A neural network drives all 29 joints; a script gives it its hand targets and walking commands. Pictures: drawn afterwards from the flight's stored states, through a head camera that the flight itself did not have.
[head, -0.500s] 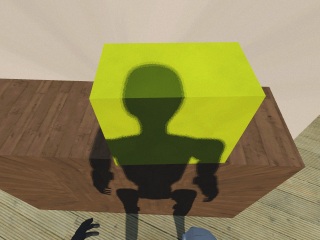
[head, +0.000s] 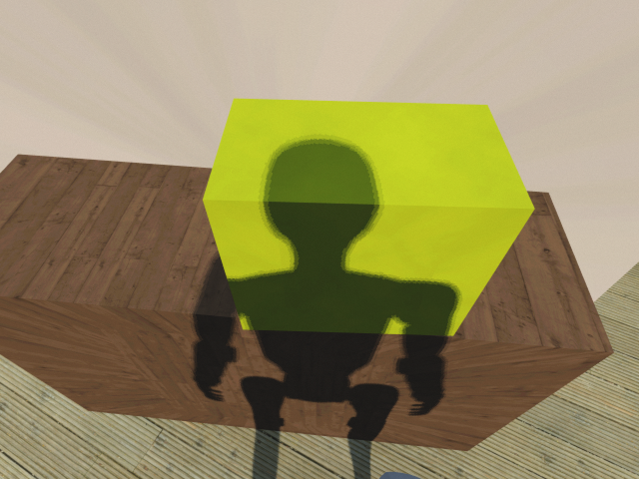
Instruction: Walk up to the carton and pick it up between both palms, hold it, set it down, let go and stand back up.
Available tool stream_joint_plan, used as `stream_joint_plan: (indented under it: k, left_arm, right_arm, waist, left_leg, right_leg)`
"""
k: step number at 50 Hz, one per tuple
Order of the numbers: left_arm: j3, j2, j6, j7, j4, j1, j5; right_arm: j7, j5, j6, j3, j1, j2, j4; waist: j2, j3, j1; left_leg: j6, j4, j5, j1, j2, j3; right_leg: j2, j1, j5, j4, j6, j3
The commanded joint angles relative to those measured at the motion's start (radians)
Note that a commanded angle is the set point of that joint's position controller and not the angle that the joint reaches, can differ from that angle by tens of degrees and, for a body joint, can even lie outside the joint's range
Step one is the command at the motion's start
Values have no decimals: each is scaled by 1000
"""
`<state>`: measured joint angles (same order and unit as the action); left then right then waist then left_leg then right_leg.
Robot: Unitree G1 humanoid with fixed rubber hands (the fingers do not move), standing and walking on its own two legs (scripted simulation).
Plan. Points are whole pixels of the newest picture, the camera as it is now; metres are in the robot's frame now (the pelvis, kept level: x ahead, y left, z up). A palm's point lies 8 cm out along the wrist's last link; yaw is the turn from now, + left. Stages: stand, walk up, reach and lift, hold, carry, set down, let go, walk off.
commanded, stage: walk up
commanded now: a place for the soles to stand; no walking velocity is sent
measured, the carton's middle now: (353, 227) +0.41 -0.04 +0.07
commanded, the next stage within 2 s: reach and lift in 0.70 s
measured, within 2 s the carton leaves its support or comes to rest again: neither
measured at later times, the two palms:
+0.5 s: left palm out of the picture +0.02 +0.25 -0.14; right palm out of the picture +0.01 -0.24 -0.14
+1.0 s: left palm (140, 472) +0.15 +0.24 -0.11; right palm (497, 477) +0.14 -0.23 -0.14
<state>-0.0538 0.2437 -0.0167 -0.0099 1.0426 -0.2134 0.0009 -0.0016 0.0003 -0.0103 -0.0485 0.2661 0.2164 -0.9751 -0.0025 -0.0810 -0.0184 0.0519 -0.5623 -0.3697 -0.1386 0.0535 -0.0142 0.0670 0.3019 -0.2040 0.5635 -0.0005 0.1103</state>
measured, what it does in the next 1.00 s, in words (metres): stands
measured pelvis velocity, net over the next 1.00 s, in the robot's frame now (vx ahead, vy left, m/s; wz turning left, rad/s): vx -0.03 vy -0.01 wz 0.00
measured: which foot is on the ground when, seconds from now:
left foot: down 0.00-1.00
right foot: down 0.00-1.00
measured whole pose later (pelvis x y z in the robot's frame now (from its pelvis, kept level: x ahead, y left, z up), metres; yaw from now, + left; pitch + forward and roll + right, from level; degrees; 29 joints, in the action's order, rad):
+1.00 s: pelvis -0.03 -0.01 -0.04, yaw +0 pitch -9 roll -2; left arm 0.11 0.20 -0.59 -0.06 0.30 -0.07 -0.12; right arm -0.01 -0.03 0.09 0.01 0.01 0.20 -0.69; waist -0.04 -0.27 0.01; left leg 0.08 -0.94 -0.53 -0.25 0.14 -0.02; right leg 0.00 0.38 -0.31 0.84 -0.02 0.10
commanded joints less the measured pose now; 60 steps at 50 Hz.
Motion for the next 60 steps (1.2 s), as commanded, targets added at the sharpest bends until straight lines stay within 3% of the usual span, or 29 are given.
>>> stream_joint_plan:
  k: [1, 4, 15, 35, 36, 37, 38, 39, 40, 41, 43, 44, 48, 53, 56, 60]
  left_arm:
    - [27, 153, 21, 9, -45, -12, 0]
    - [35, 167, 20, 11, -43, -19, 0]
    - [37, 171, 12, 15, -33, -48, 0]
    - [38, 167, 15, 16, -31, -47, -1]
    - [101, 243, -193, 10, -443, 681, 64]
    - [37, 165, -327, 26, -400, 380, 86]
    - [91, 193, -410, 20, -505, 401, 45]
    - [118, 182, -477, 17, -575, 381, 6]
    - [133, 170, -525, 9, -617, 343, -25]
    - [125, 151, -554, -6, -605, 268, -46]
    - [155, 144, -599, -34, -644, 182, -89]
    - [177, 133, -616, -42, -665, 117, -104]
    - [242, 106, -600, -46, -827, -80, -150]
    - [212, 131, -503, -20, -879, 12, -128]
    - [192, 174, -428, 4, -882, 122, -69]
    - [175, 237, -367, 18, -917, 154, 2]
  right_arm:
    - [-5, -1, -16, 28, 45, 149, 32]
    - [-10, -1, -19, 35, 30, 165, 41]
    - [-11, 0, -11, 30, 51, 156, 28]
    - [-10, 2, -13, 35, 68, 160, 27]
    - [13, 168, -48, 180, -665, 73, 223]
    - [51, 156, -1, 211, -451, 118, 155]
    - [76, 137, 28, 188, -424, 126, 233]
    - [87, 108, 60, 176, -387, 156, 281]
    - [80, 80, 89, 151, -331, 154, 314]
    - [62, 67, 108, 133, -273, 156, 304]
    - [28, 14, 120, 127, -213, 160, 279]
    - [12, -12, 126, 114, -177, 158, 283]
    - [-23, -39, 95, 119, -119, 200, 336]
    - [-15, 8, 32, 130, -158, 127, 432]
    - [-13, 28, -2, 125, -176, 53, 481]
    - [-23, 25, -33, 137, -151, 10, 519]
  waist:
    - [-4, 21, 6]
    - [-8, 33, 6]
    - [2, 11, 6]
    - [1, 15, 4]
    - [-84, 140, 60]
    - [-20, 104, 49]
    - [-11, 209, 27]
    - [-37, 244, 13]
    - [-84, 252, 10]
    - [-104, 226, 22]
    - [-73, 215, 29]
    - [-51, 185, 29]
    - [-9, 49, -2]
    - [-34, -6, 10]
    - [-47, 74, 30]
    - [-44, 158, 52]
  left_leg:
    - [-88, 172, 67, -148, 47, -55]
    - [-94, 153, 129, -149, 56, -53]
    - [-93, 161, 28, -183, 44, -50]
    - [-95, 167, 28, -191, 47, -51]
    - [-84, 0, -192, -591, 2, 106]
    - [-75, -53, -240, -707, -6, 119]
    - [-45, -80, -169, -649, -1, 132]
    - [-40, -95, -184, -650, 10, 138]
    - [-71, -89, -218, -701, 60, 118]
    - [-82, -96, -128, -724, 98, 96]
    - [-43, -129, -7, -594, 73, 118]
    - [-45, -130, 9, -586, 66, 122]
    - [-105, 59, -65, -658, 44, 113]
    - [-143, 41, -133, -675, 38, 132]
    - [-138, -11, -142, -621, 44, 122]
    - [-84, -16, -46, -524, -4, 129]
  right_leg:
    - [76, -92, -38, -162, -41, -135]
    - [71, -97, 42, -128, -45, -125]
    - [74, -63, -90, -162, -43, -154]
    - [64, -61, -66, -141, -40, -164]
    - [-38, -135, -221, 155, -52, -46]
    - [-37, -187, -220, 220, -68, -45]
    - [-12, -169, -178, 218, -75, -65]
    - [-13, -170, -165, 225, -74, -64]
    - [-40, -239, -104, 247, -69, -30]
    - [-60, -255, 15, 284, -72, 13]
    - [-73, -231, 44, 257, -71, 4]
    - [-83, -282, 44, 236, -68, -17]
    - [-100, -613, 37, 137, -22, -105]
    - [-91, -564, -97, 74, 9, -129]
    - [-73, -442, -86, 63, -2, -110]
    - [-31, -381, -29, 21, -21, -149]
